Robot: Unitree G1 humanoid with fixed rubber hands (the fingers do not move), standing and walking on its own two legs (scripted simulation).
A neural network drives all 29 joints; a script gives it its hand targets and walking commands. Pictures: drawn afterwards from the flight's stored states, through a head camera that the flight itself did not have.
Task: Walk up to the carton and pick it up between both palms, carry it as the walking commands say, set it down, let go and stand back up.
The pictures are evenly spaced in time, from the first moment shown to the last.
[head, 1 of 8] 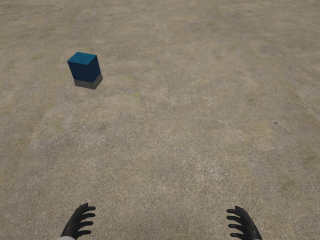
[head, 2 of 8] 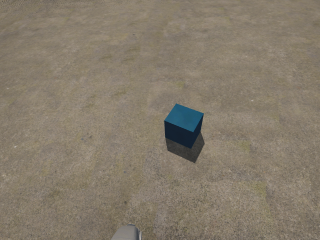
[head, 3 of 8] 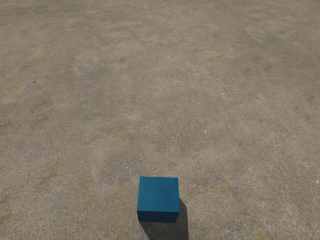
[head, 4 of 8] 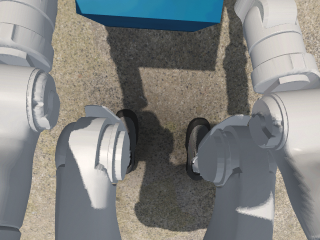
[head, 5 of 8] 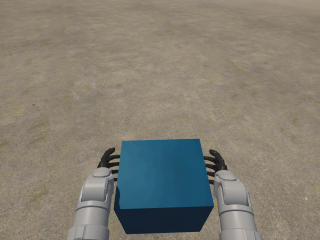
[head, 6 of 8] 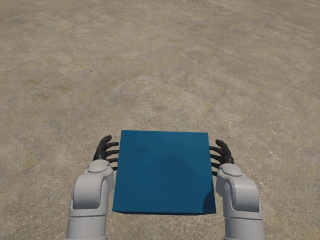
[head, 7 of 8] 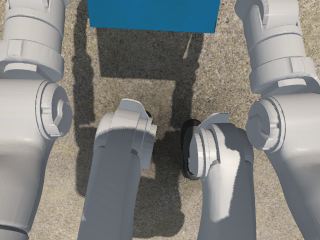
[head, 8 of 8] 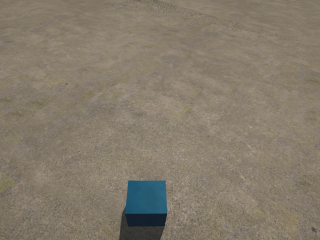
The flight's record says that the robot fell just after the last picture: no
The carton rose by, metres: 0.70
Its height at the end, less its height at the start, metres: +0.00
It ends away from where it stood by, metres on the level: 2.11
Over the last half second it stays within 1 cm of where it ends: yes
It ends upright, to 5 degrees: yes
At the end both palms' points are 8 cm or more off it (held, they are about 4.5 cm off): yes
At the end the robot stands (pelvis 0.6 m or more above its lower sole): yes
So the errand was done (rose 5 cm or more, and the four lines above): yes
